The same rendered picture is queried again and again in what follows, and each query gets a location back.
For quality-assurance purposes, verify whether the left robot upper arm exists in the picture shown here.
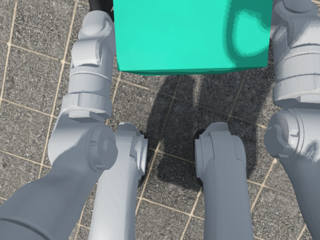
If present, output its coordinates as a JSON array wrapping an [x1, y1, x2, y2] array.
[[0, 122, 118, 240]]

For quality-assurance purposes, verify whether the right robot shin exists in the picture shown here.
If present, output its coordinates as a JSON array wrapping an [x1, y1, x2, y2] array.
[[200, 122, 247, 180]]

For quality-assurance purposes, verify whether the right robot upper arm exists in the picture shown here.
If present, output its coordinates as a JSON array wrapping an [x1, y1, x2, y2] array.
[[263, 108, 320, 240]]

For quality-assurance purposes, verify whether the carton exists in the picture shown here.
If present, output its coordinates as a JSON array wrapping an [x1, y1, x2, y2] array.
[[113, 0, 273, 76]]

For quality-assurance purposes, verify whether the left robot hand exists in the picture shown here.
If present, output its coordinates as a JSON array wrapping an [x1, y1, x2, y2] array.
[[88, 0, 115, 23]]

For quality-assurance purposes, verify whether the right robot forearm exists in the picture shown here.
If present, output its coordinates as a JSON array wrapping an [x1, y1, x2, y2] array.
[[270, 0, 320, 110]]

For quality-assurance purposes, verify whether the robot right thigh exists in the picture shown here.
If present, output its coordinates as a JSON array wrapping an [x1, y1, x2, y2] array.
[[194, 131, 254, 240]]

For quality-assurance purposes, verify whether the left robot forearm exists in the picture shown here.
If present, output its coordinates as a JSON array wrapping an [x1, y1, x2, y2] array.
[[47, 10, 117, 158]]

